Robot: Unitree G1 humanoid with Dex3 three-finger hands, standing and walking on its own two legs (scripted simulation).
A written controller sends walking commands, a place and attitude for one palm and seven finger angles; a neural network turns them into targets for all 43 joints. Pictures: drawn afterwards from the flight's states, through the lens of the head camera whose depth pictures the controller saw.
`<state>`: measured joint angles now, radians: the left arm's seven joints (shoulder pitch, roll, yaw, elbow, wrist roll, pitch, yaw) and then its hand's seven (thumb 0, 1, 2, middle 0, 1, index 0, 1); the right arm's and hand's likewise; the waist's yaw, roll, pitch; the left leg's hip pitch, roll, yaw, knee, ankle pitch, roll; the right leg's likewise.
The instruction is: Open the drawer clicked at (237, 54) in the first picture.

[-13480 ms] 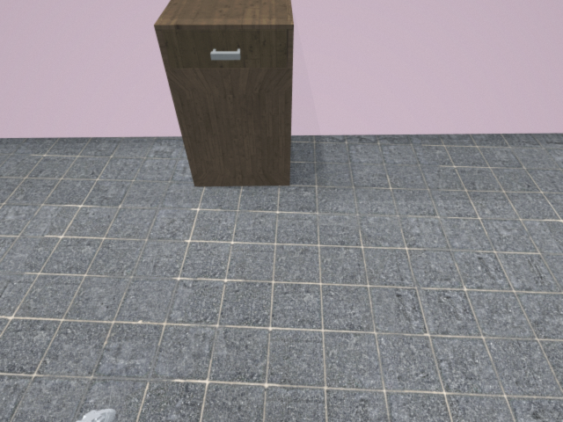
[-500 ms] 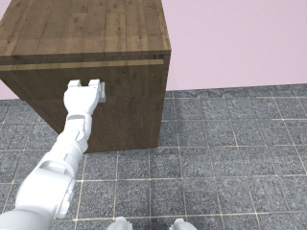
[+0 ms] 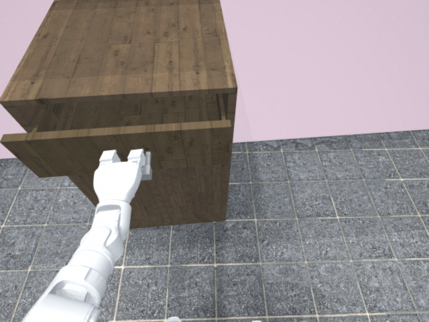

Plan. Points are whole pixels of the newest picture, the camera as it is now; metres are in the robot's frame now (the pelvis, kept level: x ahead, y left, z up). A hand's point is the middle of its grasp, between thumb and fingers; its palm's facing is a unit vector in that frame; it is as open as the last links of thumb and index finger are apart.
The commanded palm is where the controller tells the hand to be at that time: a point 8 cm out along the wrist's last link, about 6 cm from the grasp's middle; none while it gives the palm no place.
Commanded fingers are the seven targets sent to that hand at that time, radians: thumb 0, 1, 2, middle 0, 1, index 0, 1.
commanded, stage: pull the drawer open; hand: left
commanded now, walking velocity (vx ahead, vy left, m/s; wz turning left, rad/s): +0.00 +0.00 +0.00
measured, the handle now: (126, 165) +0.44 +0.19 -0.01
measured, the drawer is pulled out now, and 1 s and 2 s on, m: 0.10 0.30 0.30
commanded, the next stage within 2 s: open the thumb to release the handle in 1.44 s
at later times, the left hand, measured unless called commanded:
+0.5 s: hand (123, 241) +0.28 +0.18 -0.03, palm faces -0.01 -0.09 -1.00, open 5.6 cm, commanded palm +0.24 +0.18 +0.02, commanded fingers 0.00 0.90 0.90 -0.40 -1.35 -0.40 -1.35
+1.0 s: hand (117, 299) +0.18 +0.17 -0.03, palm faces +0.01 -0.13 -0.99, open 5.8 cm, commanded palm +0.12 +0.17 +0.02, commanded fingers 0.00 0.90 0.90 -0.40 -1.35 -0.40 -1.35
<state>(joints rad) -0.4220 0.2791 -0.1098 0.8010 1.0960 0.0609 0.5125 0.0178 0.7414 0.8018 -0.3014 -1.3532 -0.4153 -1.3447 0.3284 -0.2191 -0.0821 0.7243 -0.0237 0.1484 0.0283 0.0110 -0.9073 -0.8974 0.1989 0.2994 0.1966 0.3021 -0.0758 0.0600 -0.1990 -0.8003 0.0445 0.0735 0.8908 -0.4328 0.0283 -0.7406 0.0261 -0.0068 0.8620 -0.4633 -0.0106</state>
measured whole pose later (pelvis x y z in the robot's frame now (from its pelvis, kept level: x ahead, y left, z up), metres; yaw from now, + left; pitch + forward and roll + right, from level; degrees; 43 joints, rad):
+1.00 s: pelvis -0.01 -0.03 -0.01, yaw +1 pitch +13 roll +1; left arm 0.41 0.26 -0.17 0.05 1.11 0.03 0.53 0.05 0.69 0.77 -0.27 -1.35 -0.42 -1.35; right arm 0.13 -0.22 -0.02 0.54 -0.05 0.11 0.07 0.02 -0.91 -0.90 0.20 0.30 0.20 0.30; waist 0.02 0.04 -0.19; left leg -0.72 0.04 0.07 0.97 -0.46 -0.01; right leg -0.69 0.02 -0.01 1.00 -0.54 -0.05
